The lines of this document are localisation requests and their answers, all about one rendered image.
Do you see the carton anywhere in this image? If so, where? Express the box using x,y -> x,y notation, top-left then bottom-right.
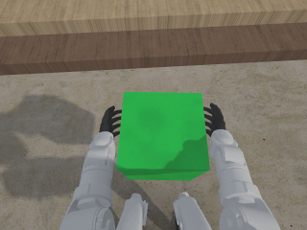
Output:
116,92 -> 210,181

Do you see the right robot thigh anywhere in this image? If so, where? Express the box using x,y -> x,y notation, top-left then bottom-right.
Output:
173,196 -> 212,230

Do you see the robot left hand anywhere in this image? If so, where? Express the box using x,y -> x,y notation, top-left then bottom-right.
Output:
99,105 -> 122,137

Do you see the left robot thigh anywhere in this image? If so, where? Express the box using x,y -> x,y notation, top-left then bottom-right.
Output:
116,197 -> 149,230

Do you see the robot thigh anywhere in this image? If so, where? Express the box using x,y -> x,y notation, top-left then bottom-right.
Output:
116,197 -> 149,230
173,196 -> 212,230

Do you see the robot left forearm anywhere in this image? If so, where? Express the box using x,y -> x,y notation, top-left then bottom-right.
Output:
59,131 -> 117,230

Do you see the robot right forearm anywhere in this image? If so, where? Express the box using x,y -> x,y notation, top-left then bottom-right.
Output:
208,129 -> 280,227

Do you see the robot left upper arm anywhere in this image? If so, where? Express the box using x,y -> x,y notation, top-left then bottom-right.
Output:
60,206 -> 116,230

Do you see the robot right hand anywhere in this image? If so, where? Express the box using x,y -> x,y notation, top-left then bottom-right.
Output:
203,103 -> 226,137

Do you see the robot right upper arm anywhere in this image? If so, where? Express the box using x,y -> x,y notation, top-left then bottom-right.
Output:
219,204 -> 280,230

